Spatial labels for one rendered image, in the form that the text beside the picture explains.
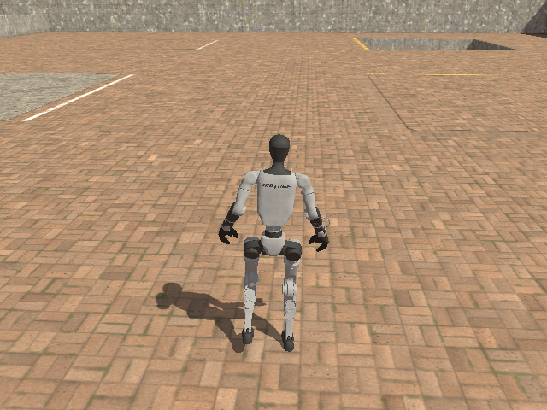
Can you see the left robot thigh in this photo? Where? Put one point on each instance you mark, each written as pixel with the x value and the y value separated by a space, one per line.
pixel 252 250

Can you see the left robot upper arm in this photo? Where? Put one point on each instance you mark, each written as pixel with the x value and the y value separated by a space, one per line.
pixel 244 190

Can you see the robot left forearm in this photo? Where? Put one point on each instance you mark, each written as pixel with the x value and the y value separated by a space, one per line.
pixel 229 220

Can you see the robot right forearm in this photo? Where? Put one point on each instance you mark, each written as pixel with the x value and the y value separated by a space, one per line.
pixel 318 225

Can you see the robot right hand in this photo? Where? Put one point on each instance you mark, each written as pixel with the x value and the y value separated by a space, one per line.
pixel 317 239

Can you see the robot left hand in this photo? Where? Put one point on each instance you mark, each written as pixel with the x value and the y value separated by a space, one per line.
pixel 222 234

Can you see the right robot thigh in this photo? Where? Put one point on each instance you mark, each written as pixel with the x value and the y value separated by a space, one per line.
pixel 293 251

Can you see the robot thigh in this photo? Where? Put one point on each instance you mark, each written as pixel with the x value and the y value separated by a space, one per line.
pixel 293 251
pixel 252 250

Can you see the right robot upper arm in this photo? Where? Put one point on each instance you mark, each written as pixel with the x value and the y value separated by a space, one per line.
pixel 308 195

